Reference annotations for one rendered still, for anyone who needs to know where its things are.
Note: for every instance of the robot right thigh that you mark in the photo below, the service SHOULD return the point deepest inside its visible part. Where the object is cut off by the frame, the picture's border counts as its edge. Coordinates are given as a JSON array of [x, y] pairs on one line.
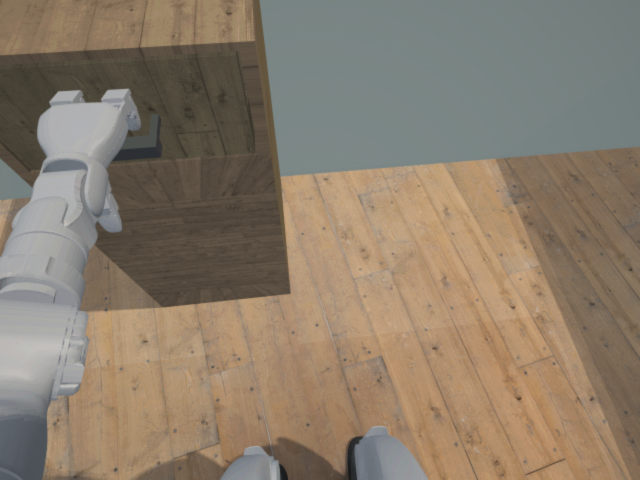
[[384, 457]]

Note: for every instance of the drawer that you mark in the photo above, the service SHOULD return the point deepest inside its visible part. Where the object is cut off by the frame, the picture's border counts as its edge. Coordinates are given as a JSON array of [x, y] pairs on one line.
[[201, 99]]

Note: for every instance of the robot thigh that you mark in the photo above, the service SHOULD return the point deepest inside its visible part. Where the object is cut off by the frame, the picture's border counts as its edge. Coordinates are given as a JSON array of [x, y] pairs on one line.
[[384, 457], [253, 467]]

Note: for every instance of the robot left thigh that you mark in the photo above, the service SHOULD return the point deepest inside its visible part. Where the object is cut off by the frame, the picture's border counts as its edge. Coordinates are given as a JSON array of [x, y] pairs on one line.
[[253, 467]]

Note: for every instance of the cabinet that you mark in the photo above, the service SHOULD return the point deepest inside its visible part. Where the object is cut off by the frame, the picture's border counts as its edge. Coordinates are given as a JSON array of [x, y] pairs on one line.
[[194, 230]]

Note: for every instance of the handle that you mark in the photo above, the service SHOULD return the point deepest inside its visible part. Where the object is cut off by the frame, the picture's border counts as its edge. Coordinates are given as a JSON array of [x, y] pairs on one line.
[[143, 147]]

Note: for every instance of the left robot upper arm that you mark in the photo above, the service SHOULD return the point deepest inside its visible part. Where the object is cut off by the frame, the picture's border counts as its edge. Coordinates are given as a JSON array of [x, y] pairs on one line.
[[43, 349]]

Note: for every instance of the left robot forearm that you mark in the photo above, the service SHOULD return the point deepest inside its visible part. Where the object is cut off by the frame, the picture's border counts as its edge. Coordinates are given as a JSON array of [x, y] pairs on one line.
[[46, 253]]

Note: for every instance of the left robot hand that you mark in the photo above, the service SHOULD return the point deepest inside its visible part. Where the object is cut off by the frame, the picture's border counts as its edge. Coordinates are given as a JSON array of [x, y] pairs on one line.
[[97, 130]]

